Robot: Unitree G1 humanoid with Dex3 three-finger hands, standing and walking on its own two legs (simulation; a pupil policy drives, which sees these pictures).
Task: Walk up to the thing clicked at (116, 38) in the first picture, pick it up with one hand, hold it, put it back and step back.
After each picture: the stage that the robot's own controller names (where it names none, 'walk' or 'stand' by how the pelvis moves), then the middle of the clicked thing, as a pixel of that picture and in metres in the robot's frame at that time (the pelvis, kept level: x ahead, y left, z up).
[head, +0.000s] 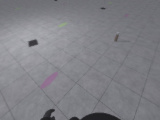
stand; (116, 36) +2.08 -0.63 -0.65
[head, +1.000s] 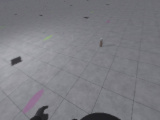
walk; (101, 42) +2.01 -0.10 -0.62
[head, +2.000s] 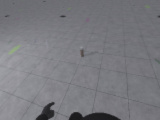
walk; (81, 51) +1.39 +0.29 -0.64
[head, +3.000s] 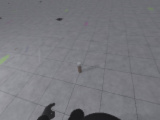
walk; (79, 67) +0.94 +0.27 -0.64
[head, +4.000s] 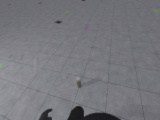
walk; (78, 82) +0.64 +0.25 -0.65
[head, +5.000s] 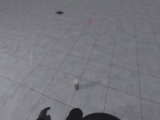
stand; (76, 84) +0.51 +0.22 -0.63
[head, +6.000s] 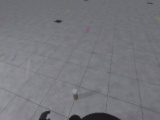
stand; (75, 94) +0.45 +0.21 -0.64
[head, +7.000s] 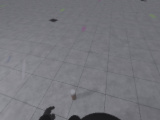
walk; (73, 94) +0.43 +0.23 -0.65
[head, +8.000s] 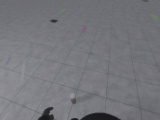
stand; (73, 98) +0.38 +0.22 -0.65
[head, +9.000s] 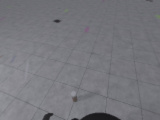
stand; (74, 96) +0.41 +0.23 -0.66
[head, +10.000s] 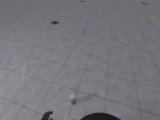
stand; (72, 99) +0.38 +0.23 -0.65
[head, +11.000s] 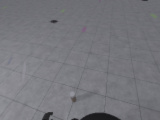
stand; (73, 97) +0.40 +0.24 -0.66
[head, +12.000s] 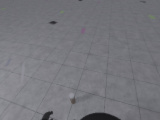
stand; (72, 98) +0.39 +0.24 -0.66
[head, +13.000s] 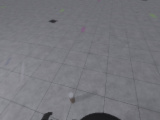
stand; (71, 98) +0.39 +0.25 -0.66
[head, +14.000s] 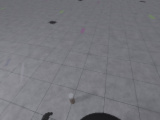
stand; (71, 98) +0.39 +0.25 -0.66
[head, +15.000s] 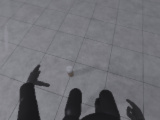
go down; (70, 71) +0.46 +0.21 -0.45
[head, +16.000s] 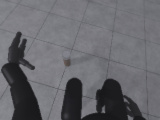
go down; (66, 59) +0.50 +0.21 -0.28
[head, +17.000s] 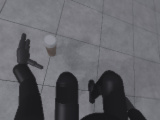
close in; (51, 47) +0.50 +0.24 -0.20
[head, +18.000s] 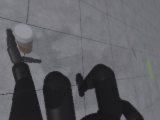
close; (25, 42) +0.49 +0.27 -0.18
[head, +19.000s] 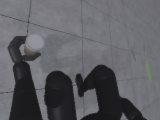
lift; (32, 47) +0.45 +0.25 -0.18
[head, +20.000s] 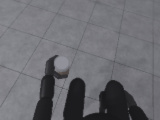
lift; (63, 68) +0.34 +0.21 -0.03
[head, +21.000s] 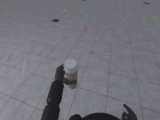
hold; (71, 75) +0.31 +0.14 +0.08
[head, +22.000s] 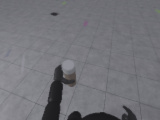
hold; (70, 75) +0.32 +0.15 +0.05
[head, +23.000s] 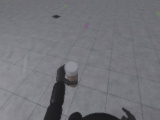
hold; (72, 76) +0.32 +0.14 +0.06
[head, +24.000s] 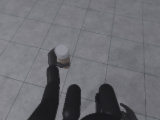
crouch; (64, 58) +0.44 +0.18 -0.04
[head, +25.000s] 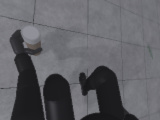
lower; (33, 44) +0.49 +0.23 -0.18
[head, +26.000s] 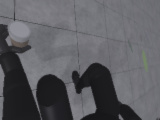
lower; (20, 41) +0.50 +0.25 -0.19
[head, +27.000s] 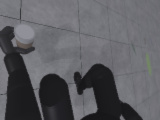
lower; (24, 42) +0.49 +0.25 -0.19
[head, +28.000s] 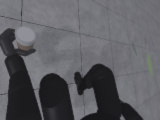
lower; (25, 44) +0.48 +0.25 -0.18
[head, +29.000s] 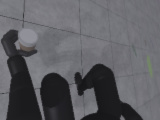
rest; (27, 45) +0.47 +0.24 -0.18
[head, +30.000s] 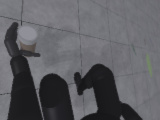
withdraw; (28, 44) +0.48 +0.24 -0.18
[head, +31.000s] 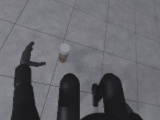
walk; (63, 54) +0.48 +0.19 -0.22
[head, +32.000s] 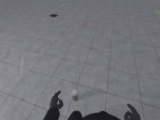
stand; (74, 95) +0.40 +0.17 -0.58
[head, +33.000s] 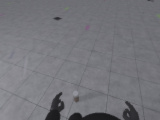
stand; (76, 96) +0.41 +0.17 -0.60
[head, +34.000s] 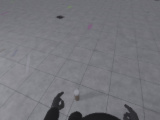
stand; (76, 95) +0.41 +0.17 -0.60
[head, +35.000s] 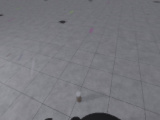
walk; (78, 97) +0.42 +0.18 -0.65
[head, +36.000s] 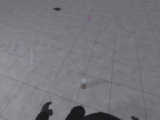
walk; (83, 84) +0.52 +0.09 -0.64
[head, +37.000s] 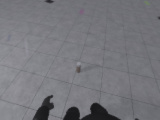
walk; (78, 67) +0.76 +0.15 -0.63
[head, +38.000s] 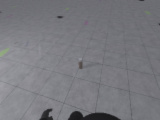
stand; (80, 63) +1.03 +0.24 -0.63
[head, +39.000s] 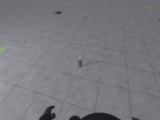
stand; (80, 62) +1.02 +0.24 -0.65
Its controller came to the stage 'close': yes
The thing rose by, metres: 0.69
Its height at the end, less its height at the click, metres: +0.00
